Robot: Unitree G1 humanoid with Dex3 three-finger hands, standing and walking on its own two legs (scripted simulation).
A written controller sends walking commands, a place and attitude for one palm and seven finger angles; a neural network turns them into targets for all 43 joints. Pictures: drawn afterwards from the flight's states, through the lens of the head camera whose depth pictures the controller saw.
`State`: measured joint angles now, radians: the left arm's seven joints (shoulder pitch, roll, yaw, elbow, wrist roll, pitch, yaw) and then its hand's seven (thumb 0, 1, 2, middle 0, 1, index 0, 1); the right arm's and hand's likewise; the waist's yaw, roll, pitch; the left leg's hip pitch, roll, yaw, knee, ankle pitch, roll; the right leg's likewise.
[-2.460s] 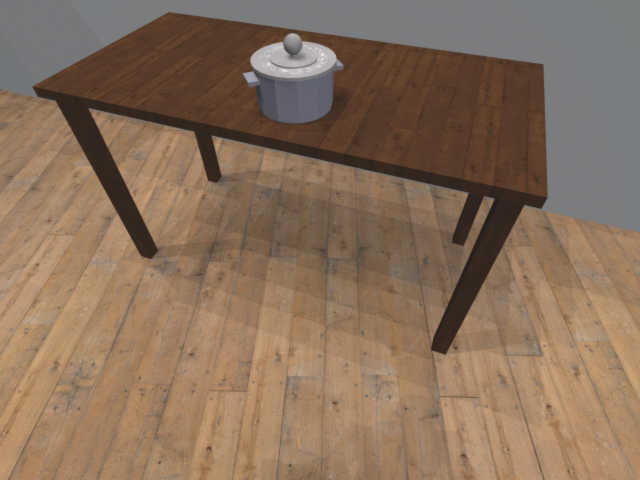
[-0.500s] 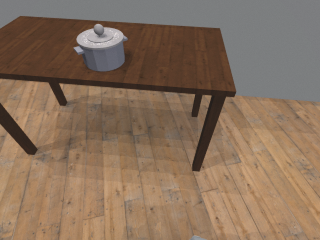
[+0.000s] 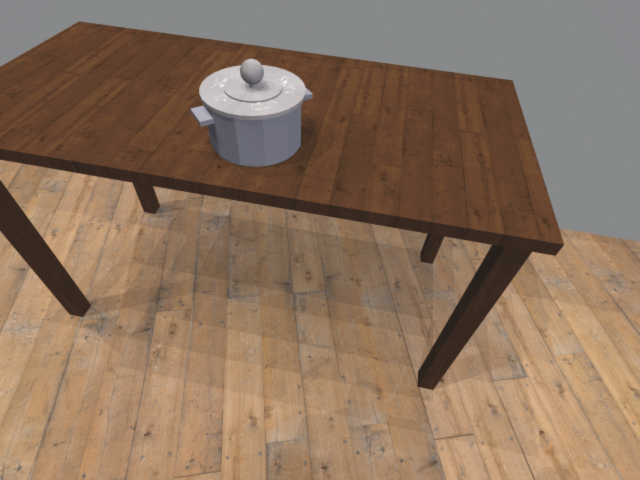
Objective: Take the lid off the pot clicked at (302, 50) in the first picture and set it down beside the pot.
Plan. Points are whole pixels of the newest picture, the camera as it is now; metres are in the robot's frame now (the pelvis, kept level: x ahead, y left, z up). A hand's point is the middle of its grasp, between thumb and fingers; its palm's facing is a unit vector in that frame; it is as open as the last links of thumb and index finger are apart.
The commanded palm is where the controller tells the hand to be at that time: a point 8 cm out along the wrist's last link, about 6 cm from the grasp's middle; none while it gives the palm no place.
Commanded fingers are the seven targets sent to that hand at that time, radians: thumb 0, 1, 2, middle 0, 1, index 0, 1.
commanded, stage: take the last steps up to it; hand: left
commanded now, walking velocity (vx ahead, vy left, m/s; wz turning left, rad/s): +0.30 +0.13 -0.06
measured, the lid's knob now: (252, 71) +0.76 +0.19 +0.14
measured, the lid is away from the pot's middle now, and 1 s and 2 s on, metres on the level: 0.00 0.00 0.00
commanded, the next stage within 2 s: come to a stop and stand still in 0.44 s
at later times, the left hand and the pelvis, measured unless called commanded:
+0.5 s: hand (179, 458) +0.17 +0.20 -0.13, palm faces +0.06 -0.97 -0.24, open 7.3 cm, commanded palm none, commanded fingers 0.00 0.90 0.90 -0.20 -0.30 -0.20 -0.30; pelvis +0.16 +0.03 +0.02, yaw -2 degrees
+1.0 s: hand (134, 398) +0.25 +0.31 -0.16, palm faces -0.01 -0.97 -0.24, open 7.3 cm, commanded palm none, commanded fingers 0.00 0.90 0.90 -0.20 -0.30 -0.20 -0.30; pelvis +0.21 +0.10 +0.01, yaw -5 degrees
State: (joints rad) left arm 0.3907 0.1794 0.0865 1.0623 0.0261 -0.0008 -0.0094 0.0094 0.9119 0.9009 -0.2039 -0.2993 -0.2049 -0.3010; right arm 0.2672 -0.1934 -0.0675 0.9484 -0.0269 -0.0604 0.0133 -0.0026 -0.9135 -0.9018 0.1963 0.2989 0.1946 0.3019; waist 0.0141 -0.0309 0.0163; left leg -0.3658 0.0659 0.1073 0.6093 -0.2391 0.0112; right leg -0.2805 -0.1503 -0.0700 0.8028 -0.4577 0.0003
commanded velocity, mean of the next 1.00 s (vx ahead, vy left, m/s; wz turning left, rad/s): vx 0.03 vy -0.02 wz -0.02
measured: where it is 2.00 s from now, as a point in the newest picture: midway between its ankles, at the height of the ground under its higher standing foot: outside the picture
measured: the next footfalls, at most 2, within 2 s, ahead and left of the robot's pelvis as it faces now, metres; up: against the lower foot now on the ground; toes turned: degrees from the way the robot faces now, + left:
right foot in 0.30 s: +0.22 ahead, -0.08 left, +0.00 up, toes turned -10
left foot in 0.70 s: +0.35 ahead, +0.21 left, +0.00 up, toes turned +3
